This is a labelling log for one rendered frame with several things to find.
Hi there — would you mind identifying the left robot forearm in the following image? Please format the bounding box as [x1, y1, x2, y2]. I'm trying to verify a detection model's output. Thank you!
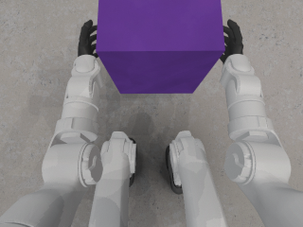
[42, 54, 104, 179]

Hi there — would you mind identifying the robot right hand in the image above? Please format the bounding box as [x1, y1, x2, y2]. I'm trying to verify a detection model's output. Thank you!
[220, 19, 243, 65]

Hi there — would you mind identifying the robot left shin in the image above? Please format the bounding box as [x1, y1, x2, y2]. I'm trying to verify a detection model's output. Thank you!
[100, 131, 133, 177]

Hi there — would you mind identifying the carton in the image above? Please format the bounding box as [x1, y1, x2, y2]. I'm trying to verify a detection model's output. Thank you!
[96, 0, 225, 94]

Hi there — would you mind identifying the left robot upper arm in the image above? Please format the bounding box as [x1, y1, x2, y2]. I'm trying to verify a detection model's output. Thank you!
[0, 142, 103, 227]

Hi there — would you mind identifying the robot left hand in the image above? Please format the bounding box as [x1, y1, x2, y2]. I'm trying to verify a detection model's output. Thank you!
[78, 20, 98, 58]

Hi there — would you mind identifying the right robot upper arm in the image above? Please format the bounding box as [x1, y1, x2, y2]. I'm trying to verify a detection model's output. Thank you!
[223, 140, 303, 227]

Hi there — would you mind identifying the right robot forearm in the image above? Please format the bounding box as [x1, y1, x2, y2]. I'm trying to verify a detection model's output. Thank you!
[220, 54, 292, 174]

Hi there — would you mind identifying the robot left thigh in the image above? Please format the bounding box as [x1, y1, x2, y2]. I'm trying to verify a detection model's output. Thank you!
[88, 137, 136, 227]

